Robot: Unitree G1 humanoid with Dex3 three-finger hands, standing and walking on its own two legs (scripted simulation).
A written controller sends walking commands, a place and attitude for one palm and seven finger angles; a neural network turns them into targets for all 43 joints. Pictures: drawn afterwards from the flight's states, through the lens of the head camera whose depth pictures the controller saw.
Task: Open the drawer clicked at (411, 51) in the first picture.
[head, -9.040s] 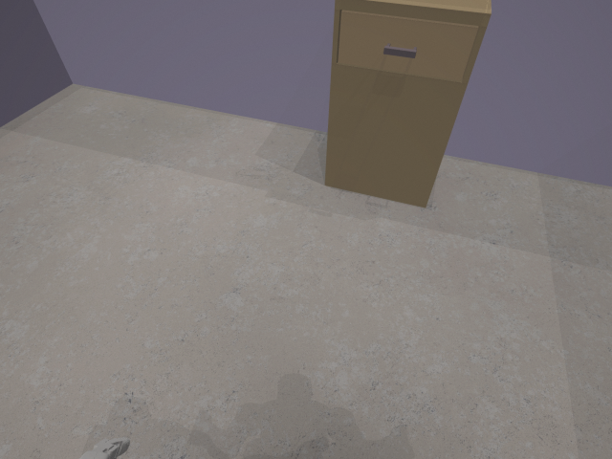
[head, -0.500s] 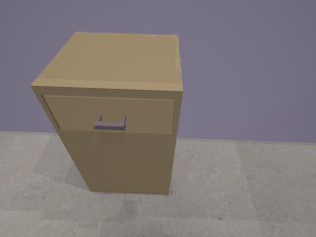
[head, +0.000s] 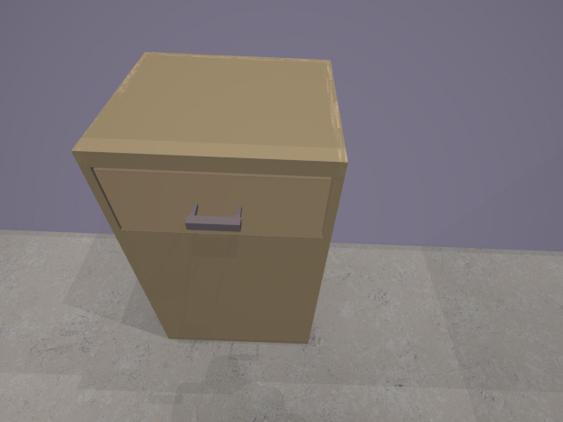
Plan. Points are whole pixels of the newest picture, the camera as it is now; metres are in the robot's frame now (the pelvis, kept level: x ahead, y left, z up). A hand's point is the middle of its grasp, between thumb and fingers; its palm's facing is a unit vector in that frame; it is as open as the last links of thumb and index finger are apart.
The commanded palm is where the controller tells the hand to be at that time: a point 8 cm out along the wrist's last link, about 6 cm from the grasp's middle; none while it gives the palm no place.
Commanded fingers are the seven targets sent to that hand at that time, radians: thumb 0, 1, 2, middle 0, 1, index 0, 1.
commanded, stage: raise the hand with hooked fingers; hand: left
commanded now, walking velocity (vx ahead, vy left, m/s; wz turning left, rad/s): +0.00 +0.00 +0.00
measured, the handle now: (215, 216) +0.51 +0.17 -0.05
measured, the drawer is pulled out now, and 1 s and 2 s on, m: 0.00 0.00 0.00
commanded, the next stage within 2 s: move the hooked fingers above the handle in 1.90 s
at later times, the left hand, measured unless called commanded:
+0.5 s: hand (174, 420) +0.15 +0.16 -0.08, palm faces -0.17 -0.27 -0.95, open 8.9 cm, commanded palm +0.16 +0.19 -0.01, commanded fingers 0.00 0.29 0.64 -0.24 -0.69 -0.24 -0.69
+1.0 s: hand (184, 304) +0.28 +0.17 +0.01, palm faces +0.02 -0.05 -1.00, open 11.9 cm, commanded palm +0.26 +0.17 +0.06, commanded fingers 0.00 -0.29 0.39 -0.28 -1.07 -0.28 -1.07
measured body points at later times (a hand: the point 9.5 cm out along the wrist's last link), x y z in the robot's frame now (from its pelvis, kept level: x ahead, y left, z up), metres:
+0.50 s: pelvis +0.01 -0.03 -0.03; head +0.04 -0.03 +0.42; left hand +0.15 +0.17 -0.03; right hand +0.27 -0.25 -0.08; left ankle -0.01 +0.06 -0.74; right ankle +0.03 -0.11 -0.74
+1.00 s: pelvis +0.04 -0.06 -0.02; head +0.09 -0.10 +0.42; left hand +0.27 +0.17 +0.06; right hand +0.20 -0.31 -0.15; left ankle +0.00 +0.09 -0.74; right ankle +0.03 -0.11 -0.74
